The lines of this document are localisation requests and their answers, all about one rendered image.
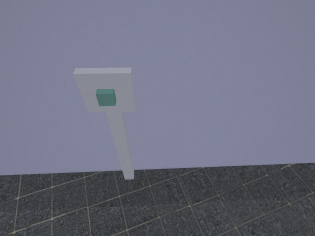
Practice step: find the panel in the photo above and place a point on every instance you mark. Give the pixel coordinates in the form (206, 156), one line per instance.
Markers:
(120, 79)

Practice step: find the button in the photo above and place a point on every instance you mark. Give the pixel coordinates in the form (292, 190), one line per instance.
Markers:
(106, 97)

